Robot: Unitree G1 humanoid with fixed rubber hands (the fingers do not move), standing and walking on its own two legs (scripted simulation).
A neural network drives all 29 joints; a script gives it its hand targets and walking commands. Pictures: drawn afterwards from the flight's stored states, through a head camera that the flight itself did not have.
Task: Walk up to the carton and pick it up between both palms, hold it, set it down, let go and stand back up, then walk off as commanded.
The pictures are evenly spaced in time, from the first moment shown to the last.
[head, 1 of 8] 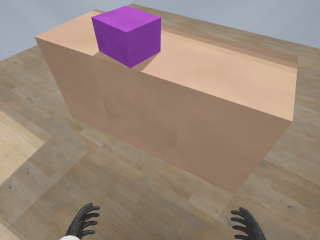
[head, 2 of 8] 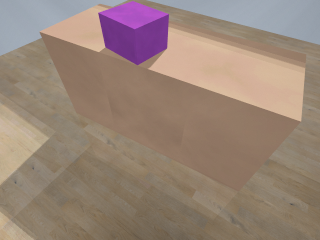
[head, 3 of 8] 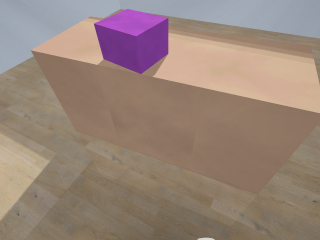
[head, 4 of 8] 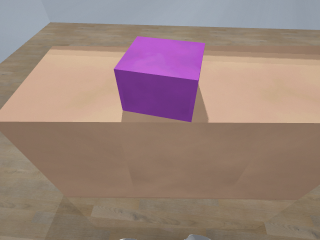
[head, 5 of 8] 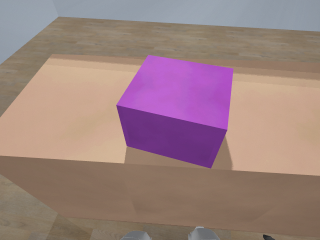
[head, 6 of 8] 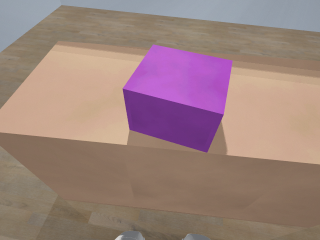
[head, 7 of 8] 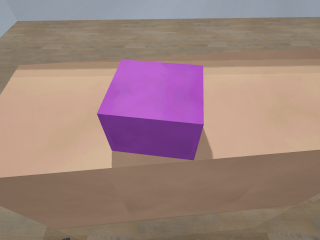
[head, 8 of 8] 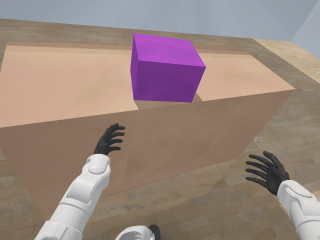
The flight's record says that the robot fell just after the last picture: yes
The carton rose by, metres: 0.00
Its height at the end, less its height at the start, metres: +0.00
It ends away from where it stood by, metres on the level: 0.00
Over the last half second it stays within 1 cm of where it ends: yes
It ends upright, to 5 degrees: yes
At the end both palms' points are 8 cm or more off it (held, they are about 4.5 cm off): yes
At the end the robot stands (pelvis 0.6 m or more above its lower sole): yes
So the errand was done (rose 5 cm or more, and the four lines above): no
